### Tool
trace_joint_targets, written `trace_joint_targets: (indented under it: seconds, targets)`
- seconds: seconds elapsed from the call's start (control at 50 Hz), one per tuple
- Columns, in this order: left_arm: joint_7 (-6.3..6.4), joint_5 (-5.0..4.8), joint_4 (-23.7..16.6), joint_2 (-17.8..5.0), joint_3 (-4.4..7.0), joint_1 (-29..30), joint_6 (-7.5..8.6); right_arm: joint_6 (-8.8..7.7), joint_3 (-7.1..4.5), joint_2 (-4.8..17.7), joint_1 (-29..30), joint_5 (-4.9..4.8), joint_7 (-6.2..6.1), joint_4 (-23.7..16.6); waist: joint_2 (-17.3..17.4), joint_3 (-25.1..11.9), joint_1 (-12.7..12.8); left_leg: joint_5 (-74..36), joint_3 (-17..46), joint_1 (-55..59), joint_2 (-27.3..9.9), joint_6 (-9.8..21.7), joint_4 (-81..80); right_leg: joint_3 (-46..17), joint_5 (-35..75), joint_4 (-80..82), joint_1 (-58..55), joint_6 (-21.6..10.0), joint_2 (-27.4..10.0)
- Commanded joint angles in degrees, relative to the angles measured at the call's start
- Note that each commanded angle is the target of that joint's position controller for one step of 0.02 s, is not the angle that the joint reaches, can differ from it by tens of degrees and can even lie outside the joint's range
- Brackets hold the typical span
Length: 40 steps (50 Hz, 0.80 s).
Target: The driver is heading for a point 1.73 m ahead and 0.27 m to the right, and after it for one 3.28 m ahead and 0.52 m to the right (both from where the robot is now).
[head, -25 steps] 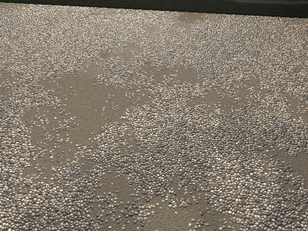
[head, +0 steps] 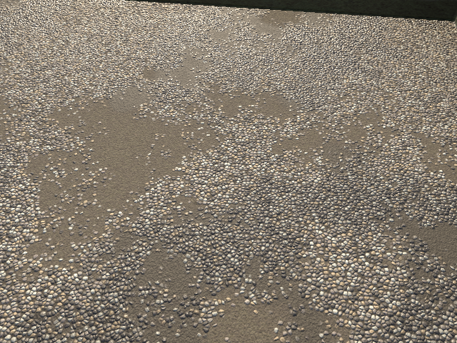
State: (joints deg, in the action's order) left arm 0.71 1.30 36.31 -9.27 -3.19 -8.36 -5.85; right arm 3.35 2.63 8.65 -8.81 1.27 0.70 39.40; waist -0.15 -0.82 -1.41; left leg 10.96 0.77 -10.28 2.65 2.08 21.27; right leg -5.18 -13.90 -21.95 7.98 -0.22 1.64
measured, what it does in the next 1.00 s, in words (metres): stands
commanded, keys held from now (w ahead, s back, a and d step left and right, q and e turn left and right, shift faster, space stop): w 0.14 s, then no key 0.86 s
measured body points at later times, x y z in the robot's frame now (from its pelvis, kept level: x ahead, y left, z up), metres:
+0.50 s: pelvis -0.01 +0.00 +0.00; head -0.01 +0.00 +0.45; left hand +0.17 +0.20 -0.10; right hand +0.14 -0.21 -0.11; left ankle +0.00 +0.10 -0.75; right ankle -0.03 -0.12 -0.75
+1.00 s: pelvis +0.00 -0.01 +0.01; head +0.00 -0.01 +0.46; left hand +0.09 +0.23 -0.12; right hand +0.08 -0.25 -0.12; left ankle +0.00 +0.10 -0.75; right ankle -0.03 -0.12 -0.75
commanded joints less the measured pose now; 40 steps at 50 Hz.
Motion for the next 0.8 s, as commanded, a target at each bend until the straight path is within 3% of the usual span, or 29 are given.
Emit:
trace_joint_targets:
  seconds: [0.02, 0.18, 0.26, 0.42, 0.44, 0.46, 0.54, 0.64, 0.66, 0.68, 0.7, 0.78, 0.8]
  targets:
    - [0.1, 0.06, -5.32, -3.82, 0.98, 3.86, 0.51, -0.36, -0.88, 3.62, 4.03, 0.09, -0.14, -5.23, 0.7, -4.3, 0.0, -11.52, 2.51, 1.63, -4.79, 1.65, 0.44, -1.11, 8.66, -0.57, 0.1, -1.47, -2.43]
    - [0.11, 0.22, -6.69, -4.01, 0.9, 5.11, 0.6, -0.36, -0.63, 3.6, 4.99, 0.41, -0.22, -6.76, 0.04, -3.23, -0.19, -12.21, 2.43, -0.47, -4.9, 1.31, 3.36, -1.88, 11.19, -2.75, 1.75, -1.69, -2.86]
    - [-0.01, 0.32, -6.15, -3.53, 0.57, 5.29, 0.79, -0.52, -0.41, 3.47, 4.57, 0.3, -0.24, -5.87, 0.08, -2.57, -0.17, -16.45, 4.53, 1.49, -6.81, 0.58, -1.11, -3.43, 15.12, 1.56, 0.65, -0.62, -4.43]
    - [-0.63, -0.11, -4.16, -4.71, 1.29, 3.29, 1.0, -0.55, -1.2, 4.7, 2.87, -0.24, 0.01, -3.26, 0.24, -4.4, 0.2, -15.84, 5.39, 4.83, -7.62, 0.87, -5.81, -3.69, 13.16, 5.94, -1.81, -0.54, -5.26]
    - [-0.43, 0.31, -4.12, -2.92, 0.64, 3.96, 1.14, -0.92, -0.65, 2.67, 3.95, 0.13, 0.38, -3.44, 0.61, -3.86, -0.05, -7.48, 5.12, 3.58, -6.55, 0.98, -6.06, -4.1, 6.17, 5.66, -1.1, -0.57, -4.68]
    - [-0.43, 0.4, -4.39, -2.95, 0.66, 4.43, 1.15, -1.13, -0.56, 2.3, 4.0, 0.12, 0.64, -3.54, 0.12, -2.85, -0.02, -5.79, 5.36, 2.35, -6.63, 1.04, -6.5, -4.25, 4.99, 5.86, -0.12, -0.64, -4.7]
    - [-0.54, 0.33, -4.32, -4.66, 1.33, 2.88, 1.45, -1.7, -1.33, 4.12, 2.27, -0.03, 0.85, -2.89, -0.23, -2.59, 0.24, -4.76, 5.56, 1.66, -6.9, 1.69, -6.26, -4.46, 3.93, 5.81, 0.89, -1.13, -4.78]
    - [-0.52, 0.32, -4.59, -4.82, 1.56, 1.91, 1.6, -1.61, -1.7, 4.41, 1.51, -0.08, 0.63, -2.82, 0.02, -2.68, 0.32, -6.18, 5.46, 1.45, -6.97, 1.99, -5.14, -4.37, 4.84, 4.87, 1.62, -1.33, -4.67]
    - [0.48, 1.82, -2.96, -5.13, 0.57, -4.15, 1.42, -1.32, -0.97, 6.76, -8.45, 1.43, 0.1, -0.19, -2.36, -3.57, 0.8, -3.35, 7.71, 2.51, -7.08, 5.24, -8.71, -5.18, 2.15, 7.13, -2.05, -4.47, -3.72]
    - [0.75, 1.49, -2.38, -5.29, 0.74, -4.62, 1.47, -1.34, -1.33, 7.35, -7.88, 0.8, -0.08, 0.28, -1.59, 0.38, 1.24, -3.69, 7.33, 1.64, -7.25, 5.61, -9.62, -5.35, 3.45, 7.96, -1.1, -4.83, -4.17]
    - [0.89, 1.43, -2.33, -5.9, 0.66, -4.27, 1.53, -1.43, -1.15, 7.25, -6.72, 0.85, -0.16, -0.35, -0.62, 1.41, 1.23, -4.66, 7.12, 1.4, -7.15, 5.5, -9.88, -5.49, 4.75, 8.2, -1.19, -4.83, -4.44]
    - [1.28, 1.17, -1.54, -6.8, 0.53, -5.23, 1.82, -1.62, -0.95, 7.17, -7.87, 0.65, -0.18, -0.38, 0.2, 1.09, 1.27, -5.41, 6.91, 2.6, -6.59, 4.61, -10.13, -5.26, 5.17, 8.78, -1.68, -4.25, -4.36]
    - [0.93, 0.32, -2.15, -8.38, 0.76, -5.15, 1.92, -1.4, -1.14, 8.82, -7.32, 0.11, -0.22, -1.69, -0.01, 1.03, 1.34, -12.41, 7.61, 3.51, -7.24, 3.85, -9.48, -5.26, 10.68, 8.77, -1.62, -3.95, -4.49]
